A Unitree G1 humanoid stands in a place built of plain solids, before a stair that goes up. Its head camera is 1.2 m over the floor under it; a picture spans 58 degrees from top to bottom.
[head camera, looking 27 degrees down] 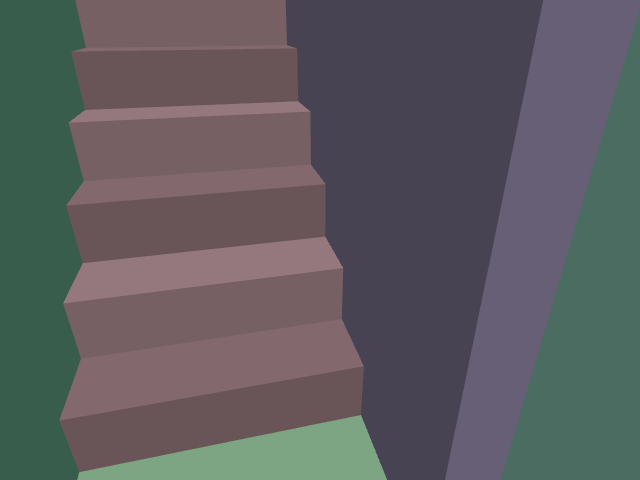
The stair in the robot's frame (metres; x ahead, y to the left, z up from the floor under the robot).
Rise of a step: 0.22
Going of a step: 0.25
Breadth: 0.88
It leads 14 degrees to the left of straight ahead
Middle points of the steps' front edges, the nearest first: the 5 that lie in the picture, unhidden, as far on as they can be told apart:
0.94 0.29 0.22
1.18 0.35 0.44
1.42 0.41 0.66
1.67 0.47 0.87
1.91 0.53 1.09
